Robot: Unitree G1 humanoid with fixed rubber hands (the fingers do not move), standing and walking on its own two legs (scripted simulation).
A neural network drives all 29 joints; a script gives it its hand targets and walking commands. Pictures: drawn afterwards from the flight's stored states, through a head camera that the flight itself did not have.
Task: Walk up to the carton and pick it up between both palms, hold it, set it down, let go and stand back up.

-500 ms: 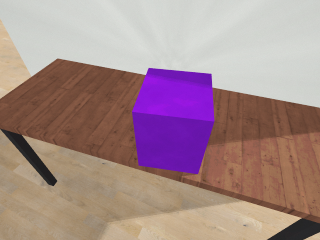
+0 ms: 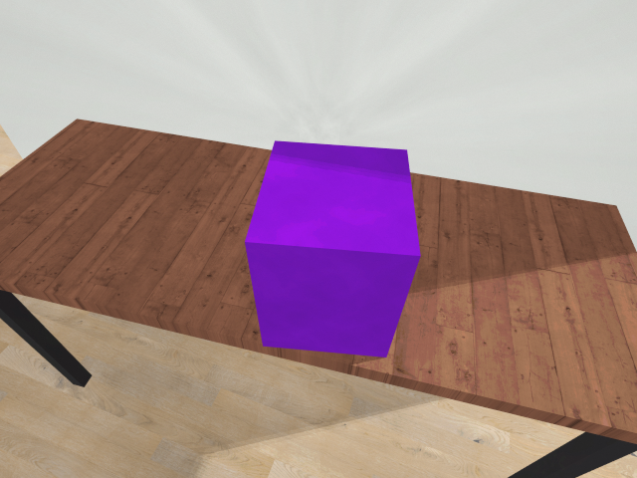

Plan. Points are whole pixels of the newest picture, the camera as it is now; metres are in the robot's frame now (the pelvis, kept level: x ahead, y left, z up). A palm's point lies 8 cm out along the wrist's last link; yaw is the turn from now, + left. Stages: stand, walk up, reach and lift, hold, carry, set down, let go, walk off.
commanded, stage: walk up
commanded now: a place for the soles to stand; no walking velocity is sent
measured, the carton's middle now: (332, 251) +0.45 -0.01 +0.02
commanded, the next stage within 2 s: reach and lift in 0.82 s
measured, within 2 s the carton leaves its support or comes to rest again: neither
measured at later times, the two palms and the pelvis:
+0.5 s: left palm out of the picture +0.08 +0.26 -0.14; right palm out of the picture +0.05 -0.24 -0.15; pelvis +0.01 +0.02 -0.02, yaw -4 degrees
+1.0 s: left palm out of the picture +0.14 +0.24 -0.16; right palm out of the picture +0.05 -0.26 -0.18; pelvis -0.03 +0.00 -0.05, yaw -3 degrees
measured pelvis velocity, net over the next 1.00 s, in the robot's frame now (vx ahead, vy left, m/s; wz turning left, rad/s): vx -0.03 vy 0.00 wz -0.05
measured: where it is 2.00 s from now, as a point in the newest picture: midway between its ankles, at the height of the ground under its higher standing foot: outside the picture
